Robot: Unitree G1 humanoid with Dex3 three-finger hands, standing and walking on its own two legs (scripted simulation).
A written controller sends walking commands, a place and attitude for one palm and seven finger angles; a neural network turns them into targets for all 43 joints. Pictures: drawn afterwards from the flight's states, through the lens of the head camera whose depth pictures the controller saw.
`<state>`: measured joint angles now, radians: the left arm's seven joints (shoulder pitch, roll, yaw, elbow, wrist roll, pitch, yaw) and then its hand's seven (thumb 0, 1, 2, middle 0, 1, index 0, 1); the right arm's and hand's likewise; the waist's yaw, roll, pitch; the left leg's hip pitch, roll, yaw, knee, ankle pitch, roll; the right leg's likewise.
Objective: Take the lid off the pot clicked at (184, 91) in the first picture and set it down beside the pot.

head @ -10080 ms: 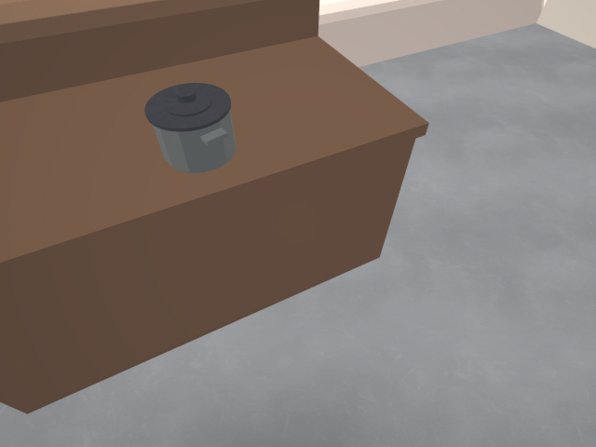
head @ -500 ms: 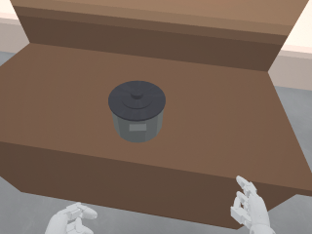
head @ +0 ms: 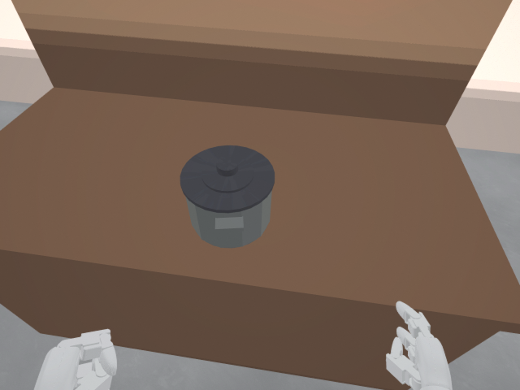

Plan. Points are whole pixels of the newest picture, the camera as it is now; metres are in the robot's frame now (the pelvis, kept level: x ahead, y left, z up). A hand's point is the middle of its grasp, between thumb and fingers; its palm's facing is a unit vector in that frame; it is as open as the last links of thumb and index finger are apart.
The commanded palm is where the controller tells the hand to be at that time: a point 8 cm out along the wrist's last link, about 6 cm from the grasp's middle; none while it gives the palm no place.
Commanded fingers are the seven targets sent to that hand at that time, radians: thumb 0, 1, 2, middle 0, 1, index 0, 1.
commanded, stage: raise the hand higher, near the body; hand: left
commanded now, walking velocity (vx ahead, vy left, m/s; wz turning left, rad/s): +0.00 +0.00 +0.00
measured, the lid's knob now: (227, 166) +0.50 +0.12 +0.06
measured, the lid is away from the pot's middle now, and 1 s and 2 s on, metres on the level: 0.00 0.00 0.00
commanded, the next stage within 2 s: reach forward and open the fingers in 0.50 s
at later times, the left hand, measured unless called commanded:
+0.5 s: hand (93, 323) +0.17 +0.23 +0.08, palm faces +0.26 -0.87 -0.42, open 3.1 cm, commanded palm +0.12 +0.27 +0.12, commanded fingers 0.00 0.90 0.90 -1.30 -1.50 -1.30 -1.50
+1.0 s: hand (71, 306) +0.18 +0.26 +0.09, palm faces -0.16 -0.12 -0.98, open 3.4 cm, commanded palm +0.18 +0.26 +0.15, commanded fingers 0.00 0.25 1.23 -1.06 -0.76 -1.06 -0.76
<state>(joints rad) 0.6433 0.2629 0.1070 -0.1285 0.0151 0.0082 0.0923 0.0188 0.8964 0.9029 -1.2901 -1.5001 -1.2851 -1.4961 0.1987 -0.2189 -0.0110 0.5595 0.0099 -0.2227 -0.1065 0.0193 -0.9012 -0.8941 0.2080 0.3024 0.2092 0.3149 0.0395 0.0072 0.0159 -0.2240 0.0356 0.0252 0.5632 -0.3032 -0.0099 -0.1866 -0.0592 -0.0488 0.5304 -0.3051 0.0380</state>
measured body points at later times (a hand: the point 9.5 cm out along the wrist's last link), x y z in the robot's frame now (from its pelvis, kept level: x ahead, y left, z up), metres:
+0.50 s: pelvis +0.00 +0.00 +0.00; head -0.01 +0.00 +0.45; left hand +0.15 +0.27 +0.11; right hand +0.20 -0.23 -0.05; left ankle +0.00 +0.12 -0.73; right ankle -0.01 -0.14 -0.73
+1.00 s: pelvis -0.02 +0.00 +0.01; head -0.04 -0.04 +0.46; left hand +0.19 +0.26 +0.15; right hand +0.21 -0.25 -0.04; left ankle +0.00 +0.12 -0.73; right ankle -0.01 -0.14 -0.73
